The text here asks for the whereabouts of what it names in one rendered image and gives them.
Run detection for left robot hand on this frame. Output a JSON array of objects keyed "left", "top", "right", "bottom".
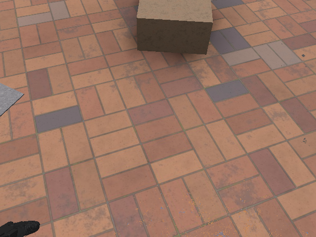
[{"left": 0, "top": 220, "right": 40, "bottom": 237}]

